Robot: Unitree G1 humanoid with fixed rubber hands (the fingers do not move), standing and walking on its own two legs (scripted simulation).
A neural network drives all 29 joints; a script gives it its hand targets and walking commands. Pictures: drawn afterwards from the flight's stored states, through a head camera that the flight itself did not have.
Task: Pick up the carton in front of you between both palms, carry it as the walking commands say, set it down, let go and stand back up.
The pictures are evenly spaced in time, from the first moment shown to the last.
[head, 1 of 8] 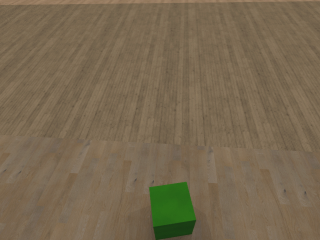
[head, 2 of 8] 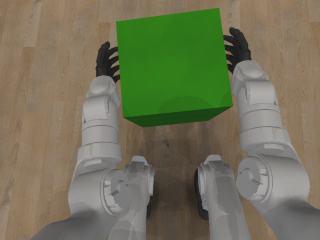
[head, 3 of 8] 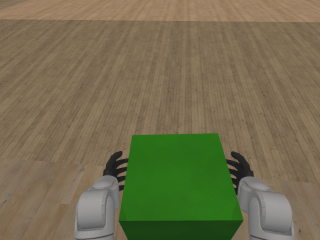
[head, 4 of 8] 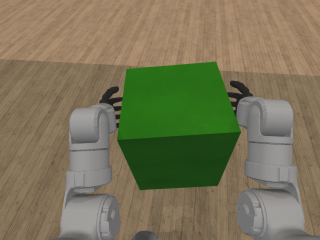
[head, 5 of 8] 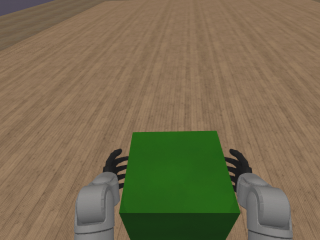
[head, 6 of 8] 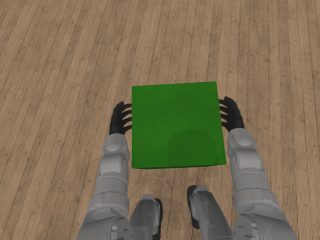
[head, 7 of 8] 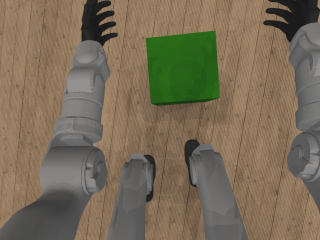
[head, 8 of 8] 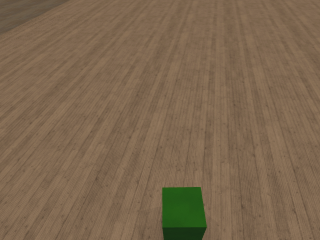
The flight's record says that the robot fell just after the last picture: no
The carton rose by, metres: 0.97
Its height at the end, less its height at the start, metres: +0.24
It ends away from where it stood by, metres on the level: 5.13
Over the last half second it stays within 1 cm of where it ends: yes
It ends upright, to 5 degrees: yes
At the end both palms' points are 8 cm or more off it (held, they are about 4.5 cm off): yes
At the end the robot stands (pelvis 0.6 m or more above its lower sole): yes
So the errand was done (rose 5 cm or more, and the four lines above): yes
